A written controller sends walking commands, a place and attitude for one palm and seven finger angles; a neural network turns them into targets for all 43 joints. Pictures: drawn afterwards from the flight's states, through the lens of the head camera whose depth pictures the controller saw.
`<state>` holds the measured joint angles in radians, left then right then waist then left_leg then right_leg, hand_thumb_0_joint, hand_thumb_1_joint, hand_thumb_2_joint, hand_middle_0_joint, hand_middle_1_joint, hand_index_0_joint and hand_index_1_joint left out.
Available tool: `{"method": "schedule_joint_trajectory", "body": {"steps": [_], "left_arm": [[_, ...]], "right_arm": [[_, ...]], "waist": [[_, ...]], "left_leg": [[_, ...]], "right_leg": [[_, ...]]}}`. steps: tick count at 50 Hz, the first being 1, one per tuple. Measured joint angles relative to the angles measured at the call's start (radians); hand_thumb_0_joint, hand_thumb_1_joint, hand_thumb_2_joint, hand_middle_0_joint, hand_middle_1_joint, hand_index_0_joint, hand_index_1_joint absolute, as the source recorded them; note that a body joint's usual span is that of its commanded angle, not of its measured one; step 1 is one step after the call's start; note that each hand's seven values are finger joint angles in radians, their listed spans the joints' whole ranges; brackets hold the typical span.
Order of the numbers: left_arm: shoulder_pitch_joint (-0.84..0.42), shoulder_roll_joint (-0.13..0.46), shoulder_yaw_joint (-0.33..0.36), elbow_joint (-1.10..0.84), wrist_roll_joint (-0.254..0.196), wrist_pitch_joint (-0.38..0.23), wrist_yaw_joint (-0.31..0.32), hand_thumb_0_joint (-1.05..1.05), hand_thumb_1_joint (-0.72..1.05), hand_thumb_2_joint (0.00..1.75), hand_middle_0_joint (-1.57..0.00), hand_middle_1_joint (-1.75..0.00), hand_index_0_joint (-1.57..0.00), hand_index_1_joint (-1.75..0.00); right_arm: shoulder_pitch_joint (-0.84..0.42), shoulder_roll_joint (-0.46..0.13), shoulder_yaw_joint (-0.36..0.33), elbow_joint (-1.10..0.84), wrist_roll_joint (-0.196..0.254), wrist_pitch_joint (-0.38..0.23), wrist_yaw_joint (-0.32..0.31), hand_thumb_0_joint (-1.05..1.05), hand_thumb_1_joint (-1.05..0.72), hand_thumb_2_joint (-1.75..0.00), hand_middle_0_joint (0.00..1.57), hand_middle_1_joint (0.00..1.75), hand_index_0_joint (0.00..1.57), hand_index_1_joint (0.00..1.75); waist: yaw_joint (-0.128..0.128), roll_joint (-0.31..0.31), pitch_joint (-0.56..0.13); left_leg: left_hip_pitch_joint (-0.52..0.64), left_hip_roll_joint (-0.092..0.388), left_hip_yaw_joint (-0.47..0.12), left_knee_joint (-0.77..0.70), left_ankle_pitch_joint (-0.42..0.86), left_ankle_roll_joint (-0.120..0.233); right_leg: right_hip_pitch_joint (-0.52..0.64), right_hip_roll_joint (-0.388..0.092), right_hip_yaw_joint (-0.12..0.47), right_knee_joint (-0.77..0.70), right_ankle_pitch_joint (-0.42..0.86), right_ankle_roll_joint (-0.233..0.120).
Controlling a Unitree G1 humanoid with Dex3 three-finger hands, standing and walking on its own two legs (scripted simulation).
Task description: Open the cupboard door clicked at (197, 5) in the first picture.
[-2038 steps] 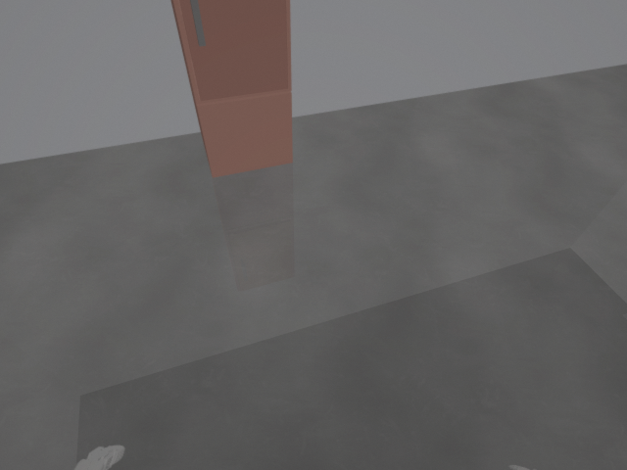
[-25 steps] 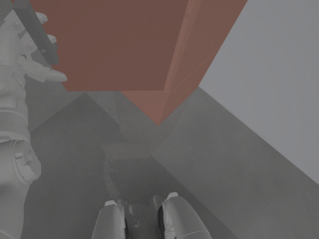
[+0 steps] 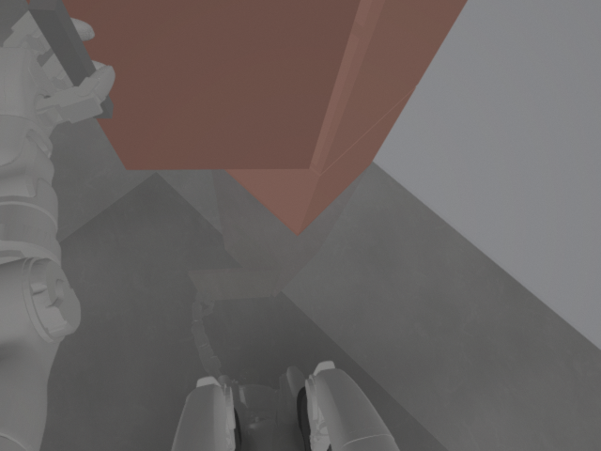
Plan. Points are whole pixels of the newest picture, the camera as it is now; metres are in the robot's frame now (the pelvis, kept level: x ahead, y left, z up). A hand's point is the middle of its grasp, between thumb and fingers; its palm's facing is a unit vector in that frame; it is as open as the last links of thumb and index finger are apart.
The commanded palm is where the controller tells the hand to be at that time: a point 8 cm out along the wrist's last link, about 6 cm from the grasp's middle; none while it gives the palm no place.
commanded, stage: close the thumb around the handle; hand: left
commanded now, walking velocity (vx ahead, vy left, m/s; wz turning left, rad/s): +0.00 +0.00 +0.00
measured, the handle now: (81, 53) +0.60 +0.21 +0.07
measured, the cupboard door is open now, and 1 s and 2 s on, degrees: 47 74 96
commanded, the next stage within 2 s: pull the door open along its arc in 0.18 s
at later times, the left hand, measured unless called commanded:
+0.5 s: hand (95, 100) +0.53 +0.19 +0.07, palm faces -0.02 -1.00 -0.01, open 6.0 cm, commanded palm +0.49 +0.23 +0.07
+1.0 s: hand (148, 193) +0.41 +0.13 +0.07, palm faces +0.37 -0.93 +0.06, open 6.3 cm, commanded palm +0.35 +0.17 +0.07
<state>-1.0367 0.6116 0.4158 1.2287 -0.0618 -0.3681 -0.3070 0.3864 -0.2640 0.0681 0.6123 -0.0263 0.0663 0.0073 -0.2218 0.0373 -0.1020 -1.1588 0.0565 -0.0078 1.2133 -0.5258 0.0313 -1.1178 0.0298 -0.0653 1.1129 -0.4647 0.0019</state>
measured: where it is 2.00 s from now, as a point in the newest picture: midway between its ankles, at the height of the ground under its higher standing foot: outside the picture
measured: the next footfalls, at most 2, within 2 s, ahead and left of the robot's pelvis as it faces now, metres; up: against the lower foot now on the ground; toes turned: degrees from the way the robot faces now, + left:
none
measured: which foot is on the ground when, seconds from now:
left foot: down 0.00-1.00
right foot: down 0.00-1.00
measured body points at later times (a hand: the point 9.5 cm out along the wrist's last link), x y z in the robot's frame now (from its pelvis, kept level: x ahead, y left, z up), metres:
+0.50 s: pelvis +0.01 +0.00 +0.01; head +0.16 +0.02 +0.43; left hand +0.52 +0.24 +0.07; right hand +0.00 -0.26 -0.10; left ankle +0.01 +0.10 -0.64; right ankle +0.03 -0.13 -0.64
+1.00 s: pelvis +0.01 -0.02 +0.02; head +0.10 -0.01 +0.47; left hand +0.38 +0.17 +0.07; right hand +0.15 -0.25 -0.09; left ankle +0.01 +0.10 -0.64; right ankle +0.03 -0.13 -0.64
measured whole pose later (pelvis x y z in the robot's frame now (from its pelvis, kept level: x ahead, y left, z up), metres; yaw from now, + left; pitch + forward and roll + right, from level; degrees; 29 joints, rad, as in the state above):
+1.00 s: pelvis +0.01 -0.02 +0.02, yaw +2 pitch +19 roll -1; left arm -0.33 0.02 0.15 0.54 -0.04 -0.40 0.33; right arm 0.25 -0.21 0.00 0.54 -0.06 0.04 0.06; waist -0.05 0.02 -0.17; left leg -0.91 0.03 0.03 1.08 -0.51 0.01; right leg -0.91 0.01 -0.03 1.06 -0.48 -0.02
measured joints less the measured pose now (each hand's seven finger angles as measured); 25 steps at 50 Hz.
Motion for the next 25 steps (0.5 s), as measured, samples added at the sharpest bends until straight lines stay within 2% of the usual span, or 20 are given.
{"method": "schedule_joint_trajectory", "body": {"steps": [3,8,17,25], "left_arm": [[0.006,-0.002,-0.009,-0.014,0.006,0.001,0.001,0.00,0.61,0.78,-0.37,-1.31,-0.38,-1.32],[0.028,-0.028,-0.002,-0.032,-0.008,-0.004,-0.002,0.01,0.67,0.81,-0.33,-1.32,-0.36,-1.33],[0.033,-0.030,0.006,-0.022,-0.001,-0.006,0.021,0.01,0.69,0.83,-0.33,-1.31,-0.35,-1.34],[0.128,-0.071,0.003,-0.111,-0.034,-0.011,0.019,0.01,0.70,0.80,-0.32,-1.32,-0.33,-1.34]], "right_arm": [[0.004,0.001,-0.003,-0.002,-0.002,0.000,0.001,0.00,-0.90,-0.90,0.20,0.30,0.20,0.30],[0.006,0.002,-0.005,0.005,-0.002,0.005,0.003,0.00,-0.90,-0.90,0.20,0.30,0.20,0.30],[0.003,0.003,-0.007,-0.005,-0.002,0.003,0.003,0.00,-0.90,-0.90,0.20,0.30,0.20,0.30],[0.004,0.002,-0.019,-0.010,0.005,0.014,0.010,0.00,-0.91,-0.90,0.20,0.30,0.20,0.30]], "waist": [[0.001,0.002,0.000],[0.006,0.004,-0.004],[0.001,0.001,-0.006],[0.022,0.002,-0.013]], "left_leg": [[-0.002,-0.001,0.000,-0.001,0.000,0.000],[0.009,0.000,0.003,-0.009,-0.001,-0.001],[0.020,0.002,0.002,-0.011,-0.002,-0.005],[0.050,0.005,0.013,-0.033,0.000,-0.007]], "right_leg": [[-0.002,-0.001,0.000,-0.001,0.000,0.000],[0.008,0.001,0.003,-0.008,0.000,0.000],[0.016,0.003,0.003,-0.007,-0.003,-0.004],[0.037,0.006,0.014,-0.020,-0.001,-0.006]]}}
